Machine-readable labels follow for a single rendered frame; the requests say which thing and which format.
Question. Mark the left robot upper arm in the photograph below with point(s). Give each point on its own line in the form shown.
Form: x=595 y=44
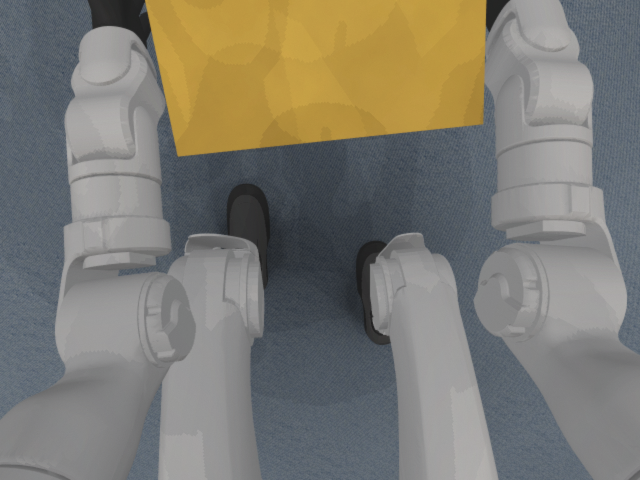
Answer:
x=118 y=337

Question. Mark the right robot upper arm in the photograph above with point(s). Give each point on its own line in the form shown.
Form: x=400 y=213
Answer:
x=559 y=310

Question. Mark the right robot forearm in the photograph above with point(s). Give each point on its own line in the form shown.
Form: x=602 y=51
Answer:
x=543 y=130

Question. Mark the carton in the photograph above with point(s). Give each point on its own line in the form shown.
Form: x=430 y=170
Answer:
x=246 y=74

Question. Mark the left robot forearm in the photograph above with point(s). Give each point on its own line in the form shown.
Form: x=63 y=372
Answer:
x=113 y=160

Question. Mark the robot right hand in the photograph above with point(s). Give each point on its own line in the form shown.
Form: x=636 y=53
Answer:
x=493 y=8

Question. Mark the robot left thigh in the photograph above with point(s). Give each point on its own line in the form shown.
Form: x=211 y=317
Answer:
x=206 y=424

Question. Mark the robot right foot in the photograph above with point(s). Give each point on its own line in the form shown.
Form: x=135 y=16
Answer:
x=366 y=256

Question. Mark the robot left hand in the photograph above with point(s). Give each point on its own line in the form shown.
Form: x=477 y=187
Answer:
x=121 y=13

